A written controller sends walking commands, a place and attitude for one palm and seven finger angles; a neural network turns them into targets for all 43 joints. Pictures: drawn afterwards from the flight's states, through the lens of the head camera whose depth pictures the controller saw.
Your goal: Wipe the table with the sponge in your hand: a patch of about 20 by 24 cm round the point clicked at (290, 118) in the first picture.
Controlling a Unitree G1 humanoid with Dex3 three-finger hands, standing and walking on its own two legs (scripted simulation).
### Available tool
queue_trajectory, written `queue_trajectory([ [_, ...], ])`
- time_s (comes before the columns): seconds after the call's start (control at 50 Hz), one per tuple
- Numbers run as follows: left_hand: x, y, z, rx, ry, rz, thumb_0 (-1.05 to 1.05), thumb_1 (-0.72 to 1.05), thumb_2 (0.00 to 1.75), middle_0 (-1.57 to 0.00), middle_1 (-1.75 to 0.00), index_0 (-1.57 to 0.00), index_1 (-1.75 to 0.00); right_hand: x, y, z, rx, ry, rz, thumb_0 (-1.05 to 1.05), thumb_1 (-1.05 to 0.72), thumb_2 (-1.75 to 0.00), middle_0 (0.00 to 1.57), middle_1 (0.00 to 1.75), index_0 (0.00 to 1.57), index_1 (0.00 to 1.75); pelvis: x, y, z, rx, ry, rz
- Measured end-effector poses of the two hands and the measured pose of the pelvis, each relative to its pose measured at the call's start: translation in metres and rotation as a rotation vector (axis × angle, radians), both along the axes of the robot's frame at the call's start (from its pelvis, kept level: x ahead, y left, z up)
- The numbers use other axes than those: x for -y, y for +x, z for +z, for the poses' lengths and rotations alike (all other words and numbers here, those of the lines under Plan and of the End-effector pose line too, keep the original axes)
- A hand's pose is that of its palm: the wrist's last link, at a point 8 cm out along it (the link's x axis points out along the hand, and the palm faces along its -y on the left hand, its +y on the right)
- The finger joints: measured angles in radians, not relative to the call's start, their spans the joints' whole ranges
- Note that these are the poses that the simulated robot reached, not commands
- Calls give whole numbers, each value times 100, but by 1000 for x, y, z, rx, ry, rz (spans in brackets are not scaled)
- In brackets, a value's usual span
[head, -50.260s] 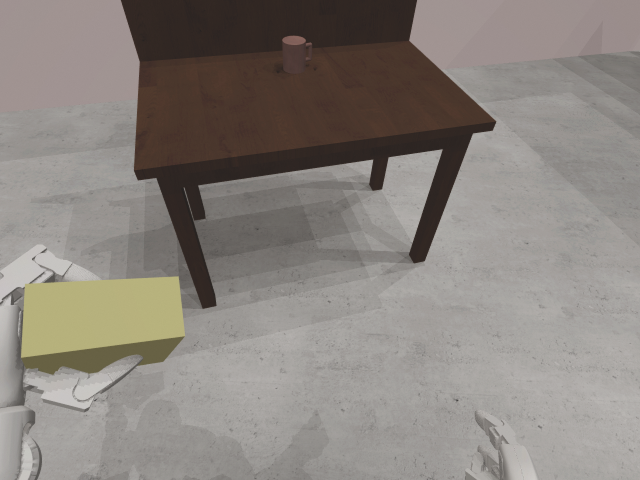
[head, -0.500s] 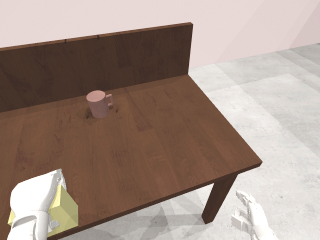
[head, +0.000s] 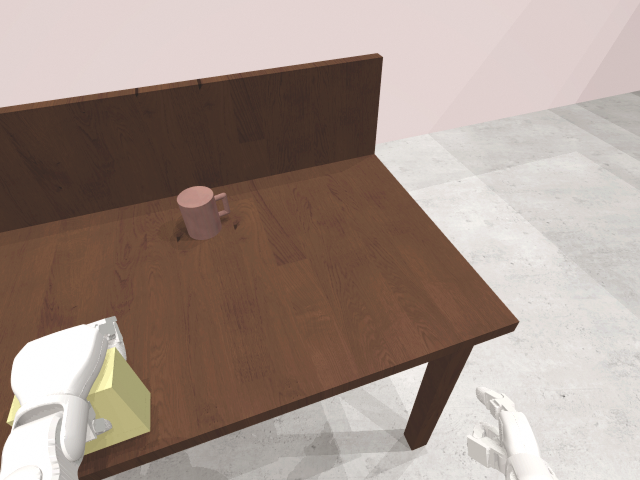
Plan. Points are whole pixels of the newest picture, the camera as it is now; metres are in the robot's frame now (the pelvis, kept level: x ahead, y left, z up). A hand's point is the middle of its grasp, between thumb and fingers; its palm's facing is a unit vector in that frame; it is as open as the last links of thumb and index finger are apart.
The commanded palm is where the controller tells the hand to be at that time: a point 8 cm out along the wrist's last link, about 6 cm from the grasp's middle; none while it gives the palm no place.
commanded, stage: lift the sponge slowly off the table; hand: left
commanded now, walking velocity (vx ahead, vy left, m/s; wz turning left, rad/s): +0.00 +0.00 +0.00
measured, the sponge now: (95, 412) +0.17 +0.33 -0.02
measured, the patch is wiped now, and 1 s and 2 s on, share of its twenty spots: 1.00 1.00 1.00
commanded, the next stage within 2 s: bring the sponge back beside the body in 0.86 s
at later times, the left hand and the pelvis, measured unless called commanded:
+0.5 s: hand (72, 370) +0.18 +0.33 +0.07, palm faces +0.00 -0.09 -1.00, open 9.8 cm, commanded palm +0.16 +0.32 +0.14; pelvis +0.00 -0.01 +0.00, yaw +0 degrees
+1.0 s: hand (68, 366) +0.18 +0.33 +0.08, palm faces -0.01 -0.10 -0.99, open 9.8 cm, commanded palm +0.16 +0.32 +0.16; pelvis -0.01 +0.00 +0.01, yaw +1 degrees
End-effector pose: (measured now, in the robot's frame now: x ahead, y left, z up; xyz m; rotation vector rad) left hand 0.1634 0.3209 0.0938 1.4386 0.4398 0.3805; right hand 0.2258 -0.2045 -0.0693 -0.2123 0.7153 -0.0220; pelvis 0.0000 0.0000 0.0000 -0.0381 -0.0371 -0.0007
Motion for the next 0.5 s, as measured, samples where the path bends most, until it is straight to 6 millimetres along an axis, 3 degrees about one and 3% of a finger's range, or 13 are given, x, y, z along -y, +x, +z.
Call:
queue_trajectory([
  [0.5,-3,-2,32,11,9,3,0,-51,101,-79,-139,-79,-141,9,9,7,29,-7,14,2,-91,-90,20,30,21,30,10,-1,4,34,7,8],
])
